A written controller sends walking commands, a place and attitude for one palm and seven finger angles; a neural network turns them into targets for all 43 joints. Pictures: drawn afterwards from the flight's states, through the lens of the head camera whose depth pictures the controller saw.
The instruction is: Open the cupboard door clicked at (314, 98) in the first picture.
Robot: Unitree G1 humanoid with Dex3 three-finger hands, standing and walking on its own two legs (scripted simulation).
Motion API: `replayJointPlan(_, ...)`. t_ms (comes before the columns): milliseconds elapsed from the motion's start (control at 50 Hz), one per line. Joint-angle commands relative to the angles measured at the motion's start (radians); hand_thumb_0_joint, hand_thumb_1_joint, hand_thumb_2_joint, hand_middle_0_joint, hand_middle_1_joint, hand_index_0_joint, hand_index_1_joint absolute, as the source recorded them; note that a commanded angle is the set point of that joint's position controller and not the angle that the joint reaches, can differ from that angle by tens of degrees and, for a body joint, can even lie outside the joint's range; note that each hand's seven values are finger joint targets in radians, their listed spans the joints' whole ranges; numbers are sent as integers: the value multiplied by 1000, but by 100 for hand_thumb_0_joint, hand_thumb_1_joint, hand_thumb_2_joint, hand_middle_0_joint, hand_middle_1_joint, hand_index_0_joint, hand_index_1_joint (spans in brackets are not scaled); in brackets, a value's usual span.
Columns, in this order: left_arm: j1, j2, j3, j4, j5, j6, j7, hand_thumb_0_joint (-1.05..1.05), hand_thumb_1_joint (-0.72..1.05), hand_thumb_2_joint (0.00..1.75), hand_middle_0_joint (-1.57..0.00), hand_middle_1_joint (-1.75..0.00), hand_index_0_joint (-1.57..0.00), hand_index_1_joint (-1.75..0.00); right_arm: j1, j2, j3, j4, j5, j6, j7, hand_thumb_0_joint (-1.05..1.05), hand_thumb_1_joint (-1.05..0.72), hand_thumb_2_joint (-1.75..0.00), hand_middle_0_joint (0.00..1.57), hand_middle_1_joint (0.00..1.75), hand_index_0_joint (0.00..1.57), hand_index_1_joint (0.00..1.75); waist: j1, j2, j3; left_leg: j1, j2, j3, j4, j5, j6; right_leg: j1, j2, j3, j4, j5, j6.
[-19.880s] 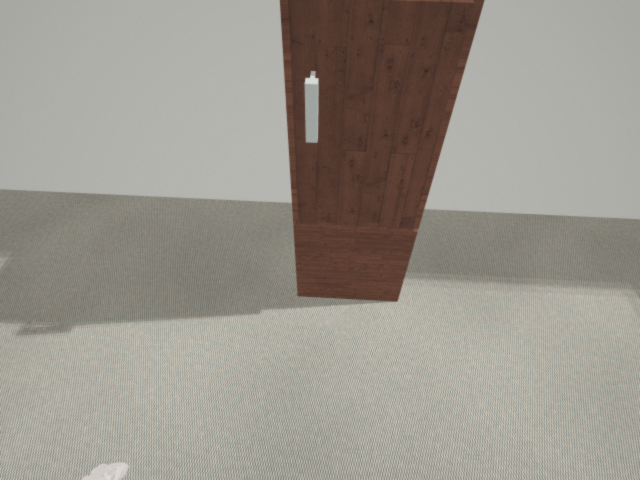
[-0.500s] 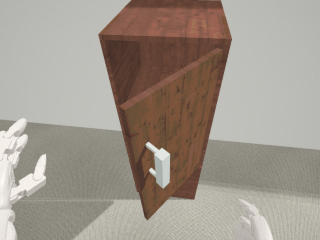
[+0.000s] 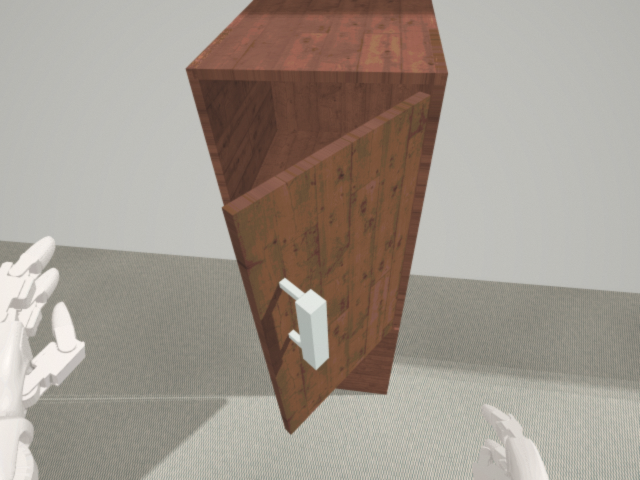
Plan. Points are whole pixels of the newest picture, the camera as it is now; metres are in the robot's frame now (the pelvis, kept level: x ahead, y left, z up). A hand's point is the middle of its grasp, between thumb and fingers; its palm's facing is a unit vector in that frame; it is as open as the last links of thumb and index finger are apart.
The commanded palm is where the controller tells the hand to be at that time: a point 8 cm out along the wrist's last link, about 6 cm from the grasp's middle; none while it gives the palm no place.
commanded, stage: step back with the hand held close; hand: left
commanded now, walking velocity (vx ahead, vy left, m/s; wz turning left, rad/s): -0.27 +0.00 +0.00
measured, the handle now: (302, 322) +0.31 +0.07 +0.04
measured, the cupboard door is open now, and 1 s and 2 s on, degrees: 54 54 54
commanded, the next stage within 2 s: stop stepping back and stand still in 1.20 s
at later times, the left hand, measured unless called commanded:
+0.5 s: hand (45, 374) +0.16 +0.28 +0.15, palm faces +0.35 -0.80 -0.49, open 7.4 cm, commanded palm +0.10 +0.32 +0.17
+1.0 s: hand out of the picture +0.09 +0.31 +0.16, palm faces +0.43 -0.78 -0.45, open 7.5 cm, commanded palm +0.01 +0.34 +0.17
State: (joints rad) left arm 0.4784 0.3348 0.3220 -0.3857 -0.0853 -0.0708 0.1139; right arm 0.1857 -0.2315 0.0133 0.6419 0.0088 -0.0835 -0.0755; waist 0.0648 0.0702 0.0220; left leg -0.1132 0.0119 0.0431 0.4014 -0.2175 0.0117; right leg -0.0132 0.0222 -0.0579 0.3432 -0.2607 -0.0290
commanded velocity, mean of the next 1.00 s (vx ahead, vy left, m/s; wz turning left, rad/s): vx -0.30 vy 0.00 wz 0.00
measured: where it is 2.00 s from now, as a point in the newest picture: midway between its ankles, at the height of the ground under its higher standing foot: outside the picture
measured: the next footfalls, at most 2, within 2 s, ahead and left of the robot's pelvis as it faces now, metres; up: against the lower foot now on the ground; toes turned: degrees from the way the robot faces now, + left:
right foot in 1.28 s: -0.23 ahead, -0.06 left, +0.00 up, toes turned -3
left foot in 1.48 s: -0.15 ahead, +0.11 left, +0.00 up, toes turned -2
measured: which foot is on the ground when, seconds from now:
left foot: down 0.00-1.00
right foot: down 0.00-0.92, up 0.94-1.00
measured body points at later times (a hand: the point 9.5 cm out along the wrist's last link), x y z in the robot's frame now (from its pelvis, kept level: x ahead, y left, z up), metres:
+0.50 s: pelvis -0.05 +0.02 -0.01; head -0.03 +0.03 +0.44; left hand +0.13 +0.32 +0.18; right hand +0.12 -0.23 -0.08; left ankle +0.00 +0.11 -0.74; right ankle -0.04 -0.10 -0.74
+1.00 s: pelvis -0.12 +0.04 -0.02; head -0.09 +0.07 +0.43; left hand +0.06 +0.35 +0.18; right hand +0.05 -0.20 -0.09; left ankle -0.04 +0.12 -0.74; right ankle -0.11 -0.09 -0.70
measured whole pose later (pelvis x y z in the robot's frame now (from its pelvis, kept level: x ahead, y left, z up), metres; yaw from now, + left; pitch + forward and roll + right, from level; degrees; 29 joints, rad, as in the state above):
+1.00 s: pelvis -0.12 +0.04 -0.02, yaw +1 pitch +0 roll -3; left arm 0.51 0.44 0.44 -0.56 -0.04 -0.19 0.17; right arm 0.19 -0.19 -0.01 0.61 -0.01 -0.08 -0.07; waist -0.01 -0.01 0.06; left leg -0.42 -0.01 0.00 0.59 -0.18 0.06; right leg -0.44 0.06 0.02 0.89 -0.41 0.01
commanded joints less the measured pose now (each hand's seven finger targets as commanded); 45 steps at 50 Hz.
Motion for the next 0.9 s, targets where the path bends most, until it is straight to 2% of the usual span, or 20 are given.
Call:
replayJointPlan(0,-213,319,245,-254,20,-121,18,0,90,90,-20,-30,-20,-30,-126,-106,-35,-185,4,-28,-10,0,-90,-90,20,30,20,30,-37,-30,-7,5,20,-62,29,147,35,-189,-98,121,-102,323,22)
replayJointPlan(20,-80,240,190,-177,18,-113,8,0,90,90,-20,-30,-20,-30,-128,-106,-40,-182,-1,-17,-11,0,-90,-90,20,30,20,30,-42,-71,-26,18,24,-53,43,177,34,-200,-102,112,-88,358,27)
replayJointPlan(60,0,190,143,-174,20,-105,-1,0,90,90,-20,-30,-20,-30,-120,-119,-49,-201,1,6,-4,0,-90,-90,20,30,20,30,-45,-52,-90,32,34,-42,43,241,33,-182,-99,93,-52,389,40)
replayJointPlan(100,33,196,145,-197,19,-104,3,0,90,90,-20,-30,-20,-30,-122,-121,-54,-211,2,24,-6,0,-90,-90,20,30,20,30,-45,-26,-129,28,43,-41,41,303,32,-162,-98,77,-26,411,48)
replayJointPlan(180,44,245,186,-246,18,-100,15,0,90,90,-20,-30,-20,-30,-118,-118,-64,-238,10,51,-11,0,-90,-90,20,30,20,30,-49,-93,-160,14,56,-37,52,328,28,-176,-93,80,3,428,49)
replayJointPlan(200,35,275,207,-281,19,-106,21,0,90,90,-20,-30,-20,-30,-122,-119,-66,-241,9,55,-14,0,-90,-90,20,30,20,30,-49,-70,-180,6,55,-39,56,343,28,-156,-99,79,17,452,48)
replayJointPlan(300,71,287,230,-325,17,-114,36,0,90,90,-20,-30,-20,-30,-114,-118,-71,-260,12,61,-19,0,-90,-90,20,30,20,30,-49,-24,-195,-32,72,-55,47,371,26,-152,-84,77,65,415,44)
replayJointPlan(400,95,265,218,-328,19,-125,45,0,90,90,-20,-30,-20,-30,-99,-127,-74,-262,13,50,-16,0,-90,-90,20,30,20,30,-56,3,-156,-131,86,-86,13,218,29,-161,-74,85,69,270,40)
replayJointPlan(480,94,263,226,-351,28,-149,51,0,90,90,-20,-30,-20,-30,-92,-134,-70,-269,10,28,-13,0,-90,-90,20,30,20,30,-57,39,-120,-272,116,-137,-74,-57,46,-129,-40,80,116,106,37)
replayJointPlan(560,79,251,241,-348,43,-167,52,0,90,90,-20,-30,-20,-30,-85,-137,-69,-272,6,0,-11,0,-90,-90,20,30,20,30,-55,84,-94,-481,165,-199,-163,-325,80,-18,-10,70,237,52,43)
replayJointPlan(640,55,239,241,-354,53,-177,50,0,90,90,-20,-30,-20,-30,-72,-135,-73,-263,3,-27,-9,0,-90,-90,20,30,20,30,-57,65,-92,-553,172,-210,-154,-418,86,0,-3,76,268,1,39)
replayJointPlan(680,49,241,240,-352,53,-180,51,0,90,90,-20,-30,-20,-30,-64,-128,-74,-256,0,-35,-6,0,-90,-90,20,30,20,30,-61,1,-79,-523,128,-167,-76,-405,69,-75,-31,124,187,-74,22)
replayJointPlan(700,34,251,241,-361,52,-181,52,0,90,90,-20,-30,-20,-30,-61,-129,-78,-252,-4,-35,-7,0,-90,-90,20,30,20,30,-65,-46,-68,-468,87,-134,3,-371,49,-163,-71,179,95,-149,5)
replayJointPlan(740,11,239,204,-366,47,-183,61,0,90,90,-20,-30,-20,-30,-41,-115,-79,-219,-5,-33,-1,0,-90,-90,20,30,20,30,-76,-172,-56,-226,-3,-63,296,-209,-5,-462,-217,323,-95,-290,-74)
replayJointPlan(760,-6,244,197,-358,49,-182,70,0,90,90,-20,-30,-20,-30,-36,-105,-73,-197,-9,-29,2,0,-90,-90,20,30,20,30,-78,-224,-63,-167,-16,-52,411,-161,-12,-527,-280,338,-119,-241,-99)
replayJointPlan(780,-19,243,192,-358,49,-180,76,0,90,90,-20,-30,-20,-30,-41,-100,-70,-189,-10,-25,5,0,-90,-90,20,30,20,30,-81,-231,-76,-163,-15,-56,457,-147,-10,-515,-298,309,-104,-140,-107)
replayJointPlan(820,-27,260,208,-365,46,-173,81,0,90,90,-20,-30,-20,-30,-52,-92,-62,-179,-11,-20,0,0,-90,-90,20,30,20,30,-83,-177,-67,-166,5,-79,317,-149,-5,-465,-267,237,-30,21,-84)
replayJointPlan(840,-28,268,215,-384,43,-173,80,0,90,90,-20,-30,-20,-30,-58,-97,-57,-183,-9,-19,-5,0,-90,-90,20,30,20,30,-85,-112,-53,-169,16,-92,136,-107,1,-440,-204,180,39,22,-43)
replayJointPlan(860,-28,280,231,-410,44,-183,79,0,90,90,-20,-30,-20,-30,-75,-122,-61,-198,-9,-21,-12,0,-90,-90,20,30,20,30,-75,32,-43,-245,90,-197,-22,-48,34,-382,-87,106,159,9,16)
replayJointPlan(880,-18,294,257,-429,50,-195,79,0,90,90,-20,-30,-20,-30,-85,-131,-66,-209,-11,-32,-15,0,-90,-90,20,30,20,30,-61,161,-90,-346,202,-312,-99,2,80,-256,-5,57,320,40,50)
